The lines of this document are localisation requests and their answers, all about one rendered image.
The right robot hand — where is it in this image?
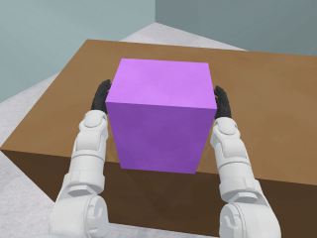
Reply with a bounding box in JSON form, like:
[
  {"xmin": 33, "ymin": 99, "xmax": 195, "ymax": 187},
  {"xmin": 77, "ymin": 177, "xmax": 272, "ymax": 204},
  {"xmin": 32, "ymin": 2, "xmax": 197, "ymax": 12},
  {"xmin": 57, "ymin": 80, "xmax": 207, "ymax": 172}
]
[{"xmin": 213, "ymin": 85, "xmax": 232, "ymax": 120}]

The robot right upper arm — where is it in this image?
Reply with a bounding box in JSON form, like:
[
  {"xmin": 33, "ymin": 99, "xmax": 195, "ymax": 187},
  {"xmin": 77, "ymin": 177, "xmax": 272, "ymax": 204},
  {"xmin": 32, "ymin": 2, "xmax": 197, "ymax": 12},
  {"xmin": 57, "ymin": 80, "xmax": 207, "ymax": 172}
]
[{"xmin": 219, "ymin": 202, "xmax": 280, "ymax": 238}]

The pedestal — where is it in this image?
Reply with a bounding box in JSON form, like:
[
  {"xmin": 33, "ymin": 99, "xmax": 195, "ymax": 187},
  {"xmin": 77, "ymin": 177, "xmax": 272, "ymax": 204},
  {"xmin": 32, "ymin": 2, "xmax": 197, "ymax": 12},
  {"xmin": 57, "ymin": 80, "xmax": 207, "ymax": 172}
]
[{"xmin": 0, "ymin": 39, "xmax": 317, "ymax": 238}]

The robot left forearm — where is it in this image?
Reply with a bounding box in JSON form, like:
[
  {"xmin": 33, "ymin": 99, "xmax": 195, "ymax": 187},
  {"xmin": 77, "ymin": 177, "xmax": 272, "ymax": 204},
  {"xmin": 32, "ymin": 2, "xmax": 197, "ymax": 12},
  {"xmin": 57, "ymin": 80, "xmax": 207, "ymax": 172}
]
[{"xmin": 48, "ymin": 110, "xmax": 109, "ymax": 233}]

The left robot hand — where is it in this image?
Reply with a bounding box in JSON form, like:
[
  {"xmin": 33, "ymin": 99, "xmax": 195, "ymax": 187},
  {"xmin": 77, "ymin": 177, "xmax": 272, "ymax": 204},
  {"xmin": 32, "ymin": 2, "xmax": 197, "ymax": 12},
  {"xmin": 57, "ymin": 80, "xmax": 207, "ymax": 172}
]
[{"xmin": 90, "ymin": 79, "xmax": 112, "ymax": 115}]

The robot left upper arm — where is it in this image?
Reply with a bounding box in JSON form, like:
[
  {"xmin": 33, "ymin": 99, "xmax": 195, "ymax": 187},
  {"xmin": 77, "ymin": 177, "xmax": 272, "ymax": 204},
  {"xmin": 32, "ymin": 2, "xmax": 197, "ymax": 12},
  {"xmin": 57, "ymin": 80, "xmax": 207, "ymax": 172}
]
[{"xmin": 29, "ymin": 194, "xmax": 109, "ymax": 238}]

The carton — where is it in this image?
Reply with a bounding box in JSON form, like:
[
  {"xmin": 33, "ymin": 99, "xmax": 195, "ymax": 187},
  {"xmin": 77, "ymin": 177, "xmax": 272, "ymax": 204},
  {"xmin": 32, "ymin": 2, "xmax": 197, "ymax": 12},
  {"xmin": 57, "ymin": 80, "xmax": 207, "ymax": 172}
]
[{"xmin": 105, "ymin": 59, "xmax": 217, "ymax": 175}]

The robot right forearm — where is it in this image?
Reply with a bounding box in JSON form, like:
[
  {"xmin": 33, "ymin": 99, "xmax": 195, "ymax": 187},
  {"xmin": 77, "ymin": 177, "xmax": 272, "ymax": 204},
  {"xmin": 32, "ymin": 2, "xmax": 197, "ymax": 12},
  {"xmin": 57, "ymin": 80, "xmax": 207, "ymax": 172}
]
[{"xmin": 210, "ymin": 117, "xmax": 281, "ymax": 238}]

